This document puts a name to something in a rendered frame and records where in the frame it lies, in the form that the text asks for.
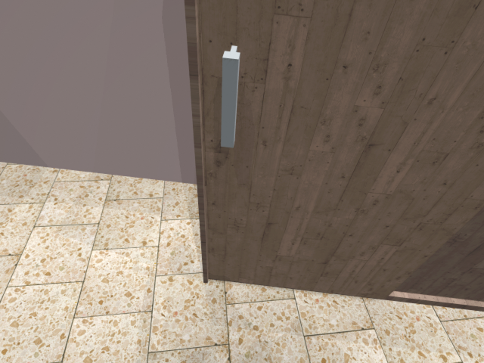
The wardrobe door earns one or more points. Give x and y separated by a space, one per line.
359 140
456 269

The handle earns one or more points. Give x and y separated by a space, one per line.
230 77

